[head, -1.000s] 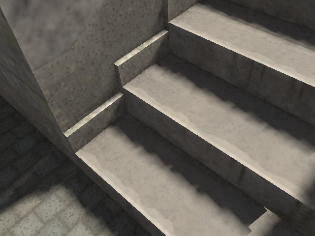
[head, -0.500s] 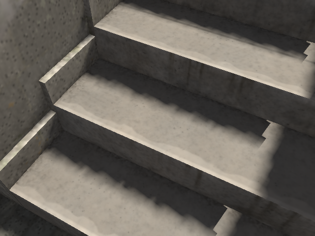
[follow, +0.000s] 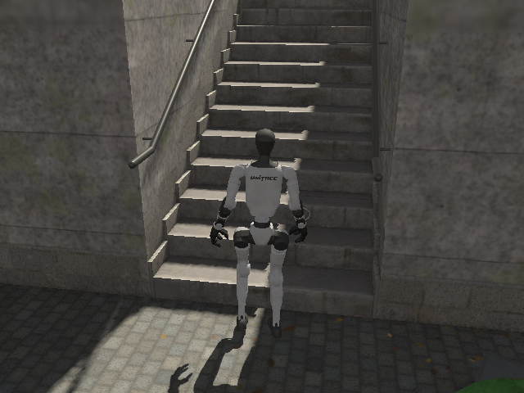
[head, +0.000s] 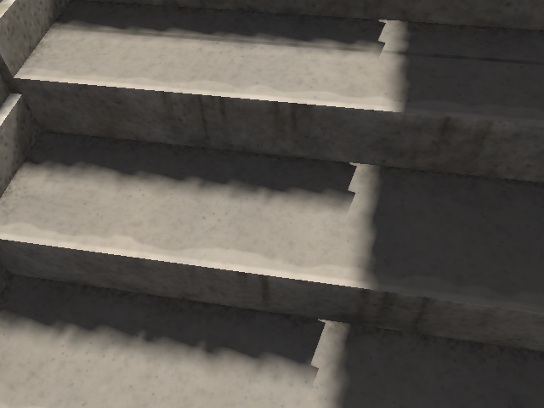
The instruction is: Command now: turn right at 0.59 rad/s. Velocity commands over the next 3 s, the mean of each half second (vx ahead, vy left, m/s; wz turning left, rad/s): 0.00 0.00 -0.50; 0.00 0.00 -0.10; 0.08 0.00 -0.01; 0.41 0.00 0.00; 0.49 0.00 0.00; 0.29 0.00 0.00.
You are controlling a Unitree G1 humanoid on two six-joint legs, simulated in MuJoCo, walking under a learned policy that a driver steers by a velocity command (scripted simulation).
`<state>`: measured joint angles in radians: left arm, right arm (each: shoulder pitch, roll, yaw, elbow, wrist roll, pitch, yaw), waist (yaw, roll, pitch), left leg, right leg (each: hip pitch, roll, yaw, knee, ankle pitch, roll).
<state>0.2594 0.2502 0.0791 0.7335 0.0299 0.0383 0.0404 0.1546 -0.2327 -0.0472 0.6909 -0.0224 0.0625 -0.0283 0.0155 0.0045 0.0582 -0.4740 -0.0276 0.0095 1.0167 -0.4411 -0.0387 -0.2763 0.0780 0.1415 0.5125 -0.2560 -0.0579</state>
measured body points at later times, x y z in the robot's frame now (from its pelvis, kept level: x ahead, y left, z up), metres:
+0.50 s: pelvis -0.05 +0.05 +0.00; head -0.02 +0.07 +0.45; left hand +0.14 +0.28 -0.12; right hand +0.00 -0.23 -0.09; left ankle -0.02 +0.12 -0.74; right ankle -0.14 -0.06 -0.68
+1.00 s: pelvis -0.07 +0.05 +0.01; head -0.07 +0.04 +0.45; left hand +0.09 +0.24 -0.13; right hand -0.08 -0.21 -0.13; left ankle -0.02 +0.14 -0.74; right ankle -0.12 -0.04 -0.74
